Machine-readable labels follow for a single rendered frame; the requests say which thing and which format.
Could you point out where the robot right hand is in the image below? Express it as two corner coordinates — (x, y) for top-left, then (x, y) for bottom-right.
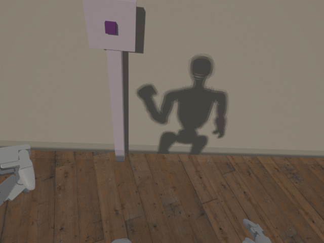
(242, 219), (272, 243)

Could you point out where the robot left hand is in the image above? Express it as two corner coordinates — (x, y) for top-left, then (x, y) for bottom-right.
(0, 144), (35, 206)

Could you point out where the button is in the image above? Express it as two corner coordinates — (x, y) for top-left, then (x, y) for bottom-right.
(105, 21), (116, 34)

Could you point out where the panel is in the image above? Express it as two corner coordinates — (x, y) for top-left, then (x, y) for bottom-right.
(83, 0), (137, 162)

